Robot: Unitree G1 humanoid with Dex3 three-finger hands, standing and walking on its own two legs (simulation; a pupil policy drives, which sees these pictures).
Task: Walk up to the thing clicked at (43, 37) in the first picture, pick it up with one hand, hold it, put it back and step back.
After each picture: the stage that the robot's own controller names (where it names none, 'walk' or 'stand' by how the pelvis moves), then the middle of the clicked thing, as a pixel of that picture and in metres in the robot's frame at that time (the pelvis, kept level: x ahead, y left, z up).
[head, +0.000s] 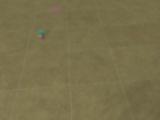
stand; (41, 34) +1.71 +0.55 -0.72
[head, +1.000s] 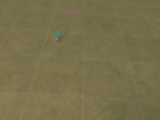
walk; (58, 37) +1.62 +0.26 -0.70
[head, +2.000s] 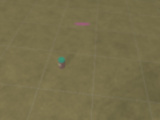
walk; (61, 62) +1.11 +0.19 -0.71
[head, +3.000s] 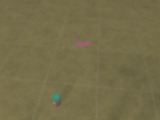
walk; (56, 100) +0.70 +0.23 -0.71
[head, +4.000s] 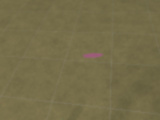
walk; out of the picture +0.47 +0.23 -0.70
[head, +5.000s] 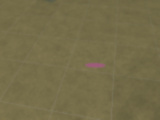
stand; out of the picture +0.42 +0.17 -0.72
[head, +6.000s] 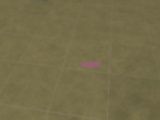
stand; out of the picture +0.41 +0.20 -0.73
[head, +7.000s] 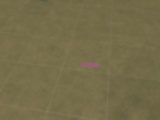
stand; out of the picture +0.41 +0.20 -0.73
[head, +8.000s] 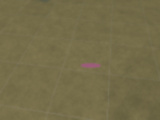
stand; out of the picture +0.40 +0.20 -0.73
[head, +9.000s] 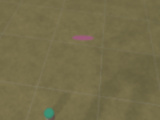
go down; (49, 115) +0.43 +0.20 -0.65
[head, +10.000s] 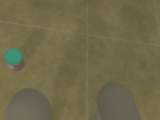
go down; (15, 60) +0.47 +0.25 -0.29
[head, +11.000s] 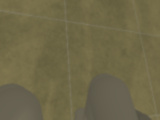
close in; out of the picture +0.46 +0.28 -0.24
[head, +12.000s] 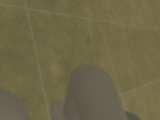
close; out of the picture +0.45 +0.30 -0.22
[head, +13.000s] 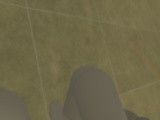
close; out of the picture +0.44 +0.30 -0.23
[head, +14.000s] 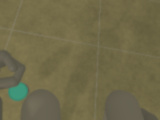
lift; (19, 91) +0.34 +0.25 -0.22
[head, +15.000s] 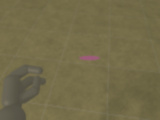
close; out of the picture +0.30 +0.23 -0.65
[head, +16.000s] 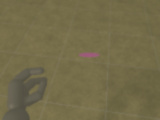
close; out of the picture +0.30 +0.24 -0.67
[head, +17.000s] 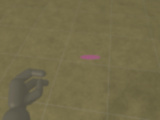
stand; out of the picture +0.30 +0.24 -0.68
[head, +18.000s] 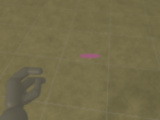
stand; out of the picture +0.30 +0.24 -0.67
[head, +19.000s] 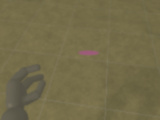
stand; out of the picture +0.31 +0.24 -0.67
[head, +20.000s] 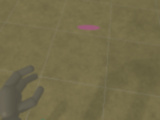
stand; out of the picture +0.32 +0.24 -0.58
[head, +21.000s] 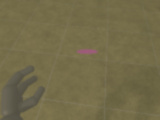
stand; out of the picture +0.31 +0.24 -0.65
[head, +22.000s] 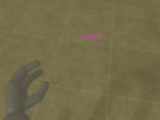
close; out of the picture +0.32 +0.24 -0.60
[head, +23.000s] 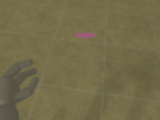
stand; out of the picture +0.31 +0.24 -0.62
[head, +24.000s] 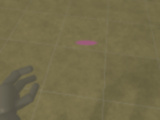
stand; out of the picture +0.31 +0.23 -0.64
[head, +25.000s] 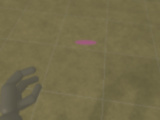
stand; out of the picture +0.31 +0.23 -0.63
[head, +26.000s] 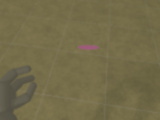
close; out of the picture +0.31 +0.23 -0.64
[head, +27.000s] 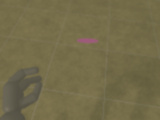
close; out of the picture +0.31 +0.24 -0.63
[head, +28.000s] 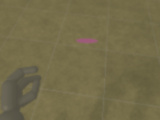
close; out of the picture +0.31 +0.23 -0.63
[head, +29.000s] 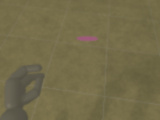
close; out of the picture +0.31 +0.24 -0.63
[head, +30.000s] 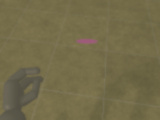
close; out of the picture +0.31 +0.24 -0.63
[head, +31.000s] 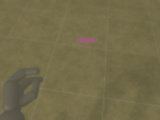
close; out of the picture +0.31 +0.24 -0.63
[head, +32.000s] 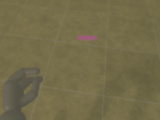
close; out of the picture +0.31 +0.24 -0.63
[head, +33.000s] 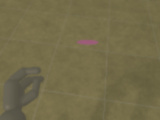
close; out of the picture +0.31 +0.23 -0.63
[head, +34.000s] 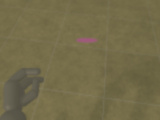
close; out of the picture +0.31 +0.24 -0.63
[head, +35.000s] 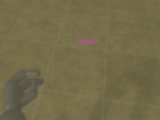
close; out of the picture +0.31 +0.24 -0.64
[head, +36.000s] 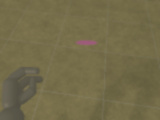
close; out of the picture +0.31 +0.23 -0.64
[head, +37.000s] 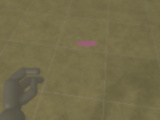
close; out of the picture +0.31 +0.24 -0.65
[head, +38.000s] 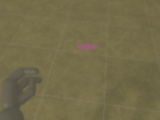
close; out of the picture +0.30 +0.24 -0.65
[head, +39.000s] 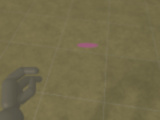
close; out of the picture +0.30 +0.23 -0.65
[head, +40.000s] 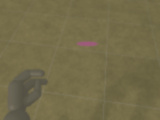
close; out of the picture +0.31 +0.24 -0.65
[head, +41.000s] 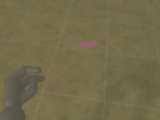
close; out of the picture +0.31 +0.24 -0.65
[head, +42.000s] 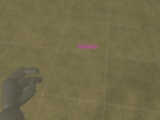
close; out of the picture +0.30 +0.24 -0.65
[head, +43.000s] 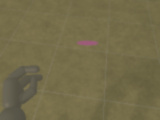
close; out of the picture +0.31 +0.24 -0.65
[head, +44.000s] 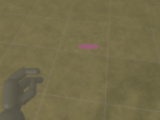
close; out of the picture +0.30 +0.24 -0.65
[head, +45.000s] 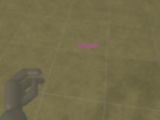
close; out of the picture +0.31 +0.24 -0.65
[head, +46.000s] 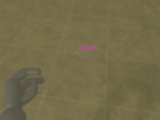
close; out of the picture +0.30 +0.23 -0.66
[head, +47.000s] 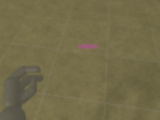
close; out of the picture +0.31 +0.24 -0.66
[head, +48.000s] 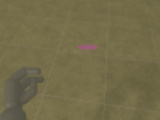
close; out of the picture +0.30 +0.24 -0.66
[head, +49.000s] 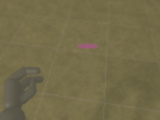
close; out of the picture +0.31 +0.23 -0.66
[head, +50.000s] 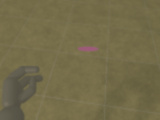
close; out of the picture +0.31 +0.23 -0.66
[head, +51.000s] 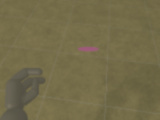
close; out of the picture +0.30 +0.24 -0.66
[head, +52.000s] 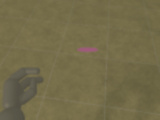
close; out of the picture +0.30 +0.23 -0.66
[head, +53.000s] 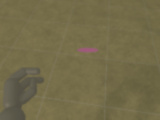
close; out of the picture +0.30 +0.24 -0.66
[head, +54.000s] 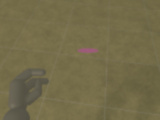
close; out of the picture +0.30 +0.24 -0.66
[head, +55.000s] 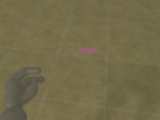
close; out of the picture +0.30 +0.24 -0.66
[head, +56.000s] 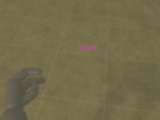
close; out of the picture +0.30 +0.24 -0.66
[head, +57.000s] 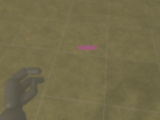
close; out of the picture +0.30 +0.24 -0.66
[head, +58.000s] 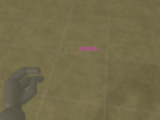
close; out of the picture +0.31 +0.24 -0.66
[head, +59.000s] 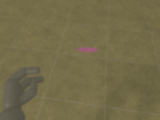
close; out of the picture +0.29 +0.24 -0.66
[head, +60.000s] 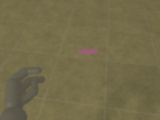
close; out of the picture +0.31 +0.24 -0.67
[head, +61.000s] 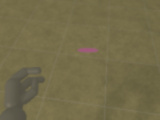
close; out of the picture +0.30 +0.24 -0.67
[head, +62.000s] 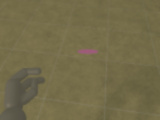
close; out of the picture +0.31 +0.24 -0.67
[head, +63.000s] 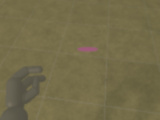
close; out of the picture +0.30 +0.24 -0.66
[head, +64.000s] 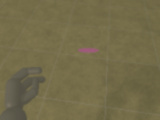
close; out of the picture +0.30 +0.23 -0.66
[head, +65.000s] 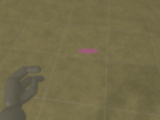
close; out of the picture +0.30 +0.24 -0.66
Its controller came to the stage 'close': yes
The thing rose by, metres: 0.16
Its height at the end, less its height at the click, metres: +0.00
